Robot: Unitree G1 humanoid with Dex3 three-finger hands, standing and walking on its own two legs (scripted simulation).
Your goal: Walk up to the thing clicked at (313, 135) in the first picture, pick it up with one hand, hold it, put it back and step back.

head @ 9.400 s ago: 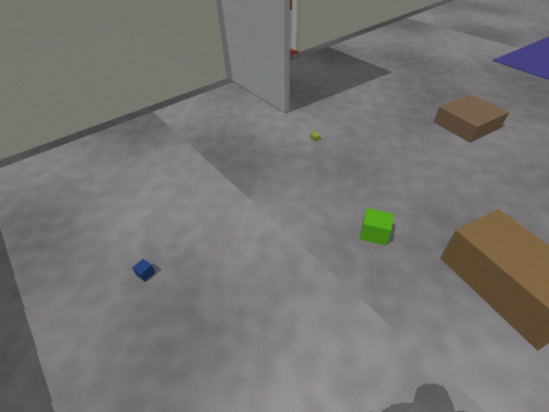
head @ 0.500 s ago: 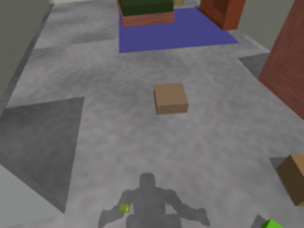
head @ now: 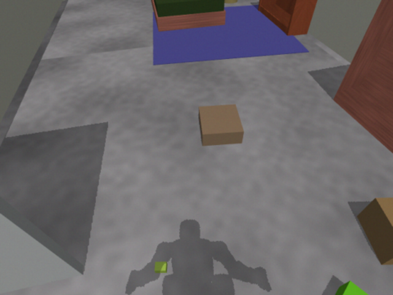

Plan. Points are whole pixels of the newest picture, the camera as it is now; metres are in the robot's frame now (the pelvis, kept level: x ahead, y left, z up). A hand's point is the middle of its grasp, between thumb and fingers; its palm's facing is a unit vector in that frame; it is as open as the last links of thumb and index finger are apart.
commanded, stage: stand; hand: left
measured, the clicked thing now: (161, 267) +0.42 +0.22 -0.76
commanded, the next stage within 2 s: none
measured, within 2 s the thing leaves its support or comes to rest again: neither
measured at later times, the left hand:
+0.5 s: hand out of the picture +0.08 +0.26 -0.16, palm faces -0.03 -0.94 -0.35, open 7.4 cm
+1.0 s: hand out of the picture +0.07 +0.26 -0.16, palm faces -0.03 -0.94 -0.34, open 7.4 cm
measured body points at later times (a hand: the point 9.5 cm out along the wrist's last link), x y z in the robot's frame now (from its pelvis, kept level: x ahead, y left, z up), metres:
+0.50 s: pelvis +0.00 +0.00 +0.00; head +0.01 +0.00 +0.45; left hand +0.08 +0.30 -0.13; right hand +0.08 -0.30 -0.13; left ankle +0.01 +0.15 -0.75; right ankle -0.02 -0.13 -0.75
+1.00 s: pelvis +0.00 +0.00 +0.00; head +0.01 +0.00 +0.45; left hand +0.07 +0.30 -0.13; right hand +0.07 -0.30 -0.13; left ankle +0.01 +0.15 -0.75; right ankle -0.02 -0.13 -0.75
